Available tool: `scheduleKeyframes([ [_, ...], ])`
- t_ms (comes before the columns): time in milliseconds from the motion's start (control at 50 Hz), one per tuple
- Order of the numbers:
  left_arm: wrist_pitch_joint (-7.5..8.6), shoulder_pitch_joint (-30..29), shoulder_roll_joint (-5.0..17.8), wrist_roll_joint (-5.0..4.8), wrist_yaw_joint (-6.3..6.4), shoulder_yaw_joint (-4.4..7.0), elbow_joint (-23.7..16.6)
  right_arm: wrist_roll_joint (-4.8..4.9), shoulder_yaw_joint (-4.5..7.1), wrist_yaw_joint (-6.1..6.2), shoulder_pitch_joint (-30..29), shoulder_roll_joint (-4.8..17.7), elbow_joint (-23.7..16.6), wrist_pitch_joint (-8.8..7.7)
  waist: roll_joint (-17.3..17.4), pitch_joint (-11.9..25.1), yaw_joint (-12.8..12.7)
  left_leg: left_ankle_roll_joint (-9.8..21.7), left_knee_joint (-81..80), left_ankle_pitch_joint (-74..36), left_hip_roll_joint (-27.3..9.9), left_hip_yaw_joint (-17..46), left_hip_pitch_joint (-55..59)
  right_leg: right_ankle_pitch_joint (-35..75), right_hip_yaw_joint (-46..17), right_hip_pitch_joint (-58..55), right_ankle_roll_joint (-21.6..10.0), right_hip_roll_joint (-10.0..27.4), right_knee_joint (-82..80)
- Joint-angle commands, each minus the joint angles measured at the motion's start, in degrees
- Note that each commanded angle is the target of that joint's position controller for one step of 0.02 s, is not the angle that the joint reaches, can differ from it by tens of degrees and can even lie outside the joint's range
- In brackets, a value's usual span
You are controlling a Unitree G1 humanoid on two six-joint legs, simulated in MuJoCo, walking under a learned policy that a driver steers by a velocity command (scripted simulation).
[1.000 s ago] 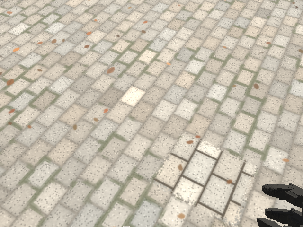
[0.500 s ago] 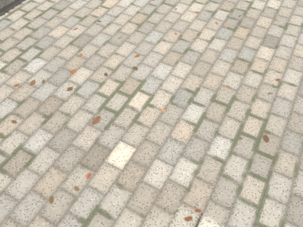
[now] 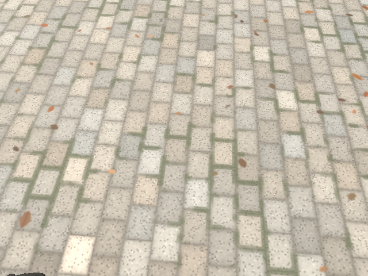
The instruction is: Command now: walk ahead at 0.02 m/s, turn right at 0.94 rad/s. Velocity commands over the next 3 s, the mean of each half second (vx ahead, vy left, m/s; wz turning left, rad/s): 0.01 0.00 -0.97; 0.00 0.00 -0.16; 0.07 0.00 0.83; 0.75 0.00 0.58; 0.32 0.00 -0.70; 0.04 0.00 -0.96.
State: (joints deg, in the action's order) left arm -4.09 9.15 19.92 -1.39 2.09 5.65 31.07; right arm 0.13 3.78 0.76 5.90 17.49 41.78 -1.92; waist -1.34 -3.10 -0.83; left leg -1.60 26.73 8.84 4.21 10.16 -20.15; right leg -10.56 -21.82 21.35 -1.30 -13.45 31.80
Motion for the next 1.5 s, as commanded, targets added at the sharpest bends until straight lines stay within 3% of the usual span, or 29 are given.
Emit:
scheduleKeyframes([
  [20,0.69,4.37,3.32,-0.65,-0.78,0.86,-4.74,-2.47,3.03,0.46,-1.01,11.89,-4.40,0.06,16.45,10.80,-3.11,12.95,-10.62,-7.80,-22.68,20.15,15.46,-26.51,6.51,9.93,0.86,0.55,17.99],
  [60,1.39,4.14,10.56,-0.09,-1.41,2.86,-2.62,-2.25,2.01,1.09,-4.03,6.24,-6.52,0.22,10.55,7.39,-2.08,13.81,-9.92,-3.22,-22.02,15.36,11.56,-18.02,9.23,13.77,4.12,7.98,31.82],
  [100,0.39,6.16,8.19,0.26,-1.08,2.30,-0.78,-0.90,1.34,2.18,-5.20,4.99,-7.37,1.03,7.11,5.27,-1.54,11.12,-9.01,-1.85,-17.34,7.04,11.06,-12.29,11.93,15.97,5.59,9.69,39.40],
  [140,0.29,5.31,6.44,-0.30,-1.34,1.47,-1.47,-1.44,0.87,2.81,-3.89,4.91,-7.34,1.62,7.14,3.91,-0.37,11.92,-9.81,-6.55,-16.05,1.28,10.79,-10.13,16.44,17.75,6.70,11.90,42.44],
  [280,0.89,-0.46,3.45,-0.22,-1.58,0.05,-4.26,-1.85,2.14,2.22,1.43,8.04,-5.80,2.53,9.40,6.66,3.90,15.20,-10.34,-13.26,-20.45,-6.32,20.54,-8.80,20.48,18.97,9.25,19.11,29.93],
  [380,0.17,-0.88,2.36,0.09,-2.45,-0.15,-3.88,-0.99,3.19,0.69,-0.60,9.45,-5.32,2.24,9.70,7.08,2.93,13.94,-9.48,-15.28,-22.31,-13.63,17.24,-8.00,24.36,9.32,6.65,19.28,18.36],
  [480,-1.55,1.71,3.41,-0.27,-3.66,1.39,-2.89,1.77,4.07,-0.82,-1.07,9.58,-4.01,1.57,9.23,8.44,-0.54,8.23,-0.26,-16.42,-23.89,-18.95,16.31,-4.28,27.47,-3.51,0.73,16.50,-0.03],
  [500,-1.47,5.61,5.23,-0.08,-3.02,2.46,-1.32,1.86,3.76,-1.13,1.44,7.68,-2.65,1.59,5.34,9.13,-2.02,4.71,6.88,-12.39,-21.00,-21.75,11.44,2.39,25.67,-11.57,-1.78,14.99,-5.99],
  [520,-1.04,10.80,12.55,-0.19,-1.87,4.84,-0.66,0.17,3.14,-1.30,1.99,5.51,-3.51,1.48,-8.61,8.89,-3.26,-0.43,23.79,7.48,-14.81,-25.23,-4.87,25.58,10.12,-24.29,-6.90,23.85,-9.73],
  [540,0.29,7.63,18.25,1.55,-1.76,5.18,-2.39,-1.92,2.03,-0.94,-1.25,3.18,-8.70,1.07,-20.24,12.11,-0.39,-4.13,37.26,30.04,-6.41,-17.91,-22.86,31.39,-11.75,-28.38,-19.09,35.23,-8.90],
  [560,2.25,7.00,13.58,2.23,-2.65,4.32,-3.07,-1.99,2.87,-0.36,-5.74,6.63,-8.50,1.06,-10.33,14.35,-4.50,-3.50,43.62,28.57,-6.48,-8.73,-24.45,27.10,-8.66,-26.67,-19.94,34.51,-10.90],
  [600,3.68,2.79,10.23,0.88,-2.00,2.95,-1.82,-0.47,3.08,0.60,-4.98,6.86,-7.60,0.94,-5.14,9.41,-0.65,-1.35,41.59,18.10,-7.73,-6.44,-24.71,19.86,0.15,-21.64,-13.82,28.72,-11.13],
  [620,3.32,-0.54,7.92,0.06,-1.38,2.00,-2.36,-0.96,3.33,1.07,-3.13,7.94,-6.69,1.15,-5.21,8.97,0.75,-1.51,39.35,14.75,-8.14,-6.35,-23.17,21.53,2.92,-19.22,-12.11,27.61,-10.50],
  [740,3.65,-2.93,1.13,2.49,-0.36,-1.85,0.63,0.11,0.57,-0.51,2.68,2.42,-2.62,2.17,-5.66,11.74,1.37,-3.36,25.24,5.89,-9.05,-9.57,-6.78,25.92,14.97,-13.39,-10.09,23.71,-9.71],
  [840,3.43,-2.38,6.66,3.04,-0.98,-0.48,3.96,1.25,1.33,-1.18,0.16,7.59,-5.14,2.97,-8.01,4.00,-1.50,-1.48,19.72,11.81,-7.69,-11.74,-5.23,15.01,12.69,-9.81,-12.30,28.31,-11.35],
  [960,2.34,-4.69,5.52,0.65,0.52,0.12,4.96,1.54,1.32,-2.24,6.33,4.94,-5.37,2.69,-5.25,4.74,1.51,2.43,7.27,7.14,-5.94,-14.84,-1.86,21.78,15.10,-14.23,-8.72,29.68,-2.75],
  [980,2.46,-3.12,4.48,0.50,0.65,0.16,5.59,1.13,1.97,-1.99,7.99,6.49,-5.19,2.49,-1.83,5.32,1.92,4.36,1.09,-3.19,-5.97,-11.41,2.72,16.62,18.56,-12.02,-5.11,26.29,2.91],
  [1000,2.97,-2.98,2.45,2.41,0.57,-0.06,3.90,0.84,4.03,-1.12,10.70,13.58,-5.66,2.08,13.42,7.66,0.75,9.97,-2.04,-27.97,-16.32,6.41,12.08,1.87,25.90,-1.27,1.22,18.36,19.36],
  [1020,3.49,-10.39,0.62,3.65,0.48,-0.84,0.55,-0.36,4.39,-1.40,14.24,15.75,-5.90,1.43,20.98,9.06,4.31,21.61,-5.55,-39.14,-24.72,24.05,19.53,-28.31,22.04,14.94,4.65,7.48,31.74],
  [1040,3.95,-10.16,1.31,2.91,0.26,-0.67,1.03,-1.21,3.82,-1.53,14.79,13.60,-6.35,0.58,12.82,12.08,5.10,22.82,-5.99,-34.27,-24.88,22.40,22.62,-29.70,15.85,17.81,4.43,9.40,38.99],
  [1080,4.07,-8.89,1.62,1.63,0.08,-0.31,2.56,0.70,3.58,-0.57,8.78,11.15,-7.42,0.41,5.13,9.33,2.04,17.20,-4.76,-27.89,-18.90,13.99,20.83,-20.44,14.83,19.87,4.20,11.74,38.14],
  [1120,4.12,-9.18,1.73,1.89,0.14,-0.05,2.76,1.90,3.00,0.87,5.79,9.61,-8.69,1.82,5.79,9.12,0.88,14.81,-5.21,-25.89,-15.58,11.10,17.87,-14.07,14.87,16.77,5.29,12.14,33.76],
  [1200,4.75,-8.48,0.38,1.29,-0.35,-0.45,3.91,1.41,3.60,2.12,6.97,10.70,-9.66,3.36,6.96,9.99,1.30,14.14,-4.72,-23.89,-12.97,11.70,18.41,-9.39,15.16,14.45,7.10,9.50,22.43],
  [1360,6.36,-8.25,2.59,0.87,-1.35,0.39,4.90,1.39,4.30,1.92,4.05,11.81,-12.31,4.79,12.02,8.90,1.82,12.05,-2.05,-18.38,-10.64,20.83,12.79,-7.23,13.21,5.04,6.51,7.58,5.87],
  [1420,7.60,-3.25,3.64,-0.84,-2.26,1.36,6.49,2.08,3.42,1.45,2.04,10.24,-13.17,4.69,11.35,9.10,-0.70,10.57,-3.93,18.33,-7.17,23.08,2.21,-2.57,14.93,-10.19,4.36,9.19,-6.56],
  [1440,7.85,0.05,4.77,-1.25,-2.05,2.15,7.36,1.68,2.67,1.21,2.35,8.70,-13.24,4.31,9.11,8.13,-2.44,8.72,-0.13,28.74,-4.68,21.23,-6.09,-3.35,13.47,-19.38,2.86,12.44,-9.83],
  [1460,7.94,6.35,7.59,-0.59,-1.61,2.84,7.81,0.81,1.18,0.88,5.39,4.05,-12.53,3.92,0.77,11.81,-3.51,5.96,15.95,33.87,0.48,12.57,-13.50,-17.16,1.31,-29.07,-1.04,24.14,-12.65],
  [1480,8.59,7.87,11.59,2.25,-2.13,2.95,7.95,1.61,0.60,0.69,4.20,2.81,-16.08,2.89,-9.88,7.43,-1.92,5.07,28.48,27.53,3.96,5.54,-26.48,-35.12,-19.98,-28.01,-7.47,34.34,-21.47],
  [1500,9.52,3.10,11.07,2.82,-2.27,3.09,6.91,1.80,1.14,0.52,2.11,6.77,-16.95,1.95,-11.61,1.60,-0.34,3.84,35.24,20.66,-3.54,2.47,-31.71,-40.07,-23.71,-22.35,-9.87,36.92,-23.33],
])
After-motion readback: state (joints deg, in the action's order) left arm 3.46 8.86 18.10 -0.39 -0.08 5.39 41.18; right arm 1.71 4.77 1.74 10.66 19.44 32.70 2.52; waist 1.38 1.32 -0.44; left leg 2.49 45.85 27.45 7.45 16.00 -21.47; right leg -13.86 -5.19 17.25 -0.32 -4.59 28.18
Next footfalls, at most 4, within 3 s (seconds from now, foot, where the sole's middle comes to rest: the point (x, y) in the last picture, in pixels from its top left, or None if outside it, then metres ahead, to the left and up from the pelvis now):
0.50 right None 0.00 -0.12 -0.77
0.98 left None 0.15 0.05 -0.77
1.46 right None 0.17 -0.18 -0.77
1.98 left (125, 254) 0.52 0.24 -0.77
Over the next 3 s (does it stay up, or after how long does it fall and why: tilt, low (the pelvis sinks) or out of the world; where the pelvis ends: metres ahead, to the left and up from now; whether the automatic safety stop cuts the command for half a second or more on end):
stays up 0.78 0.20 0.00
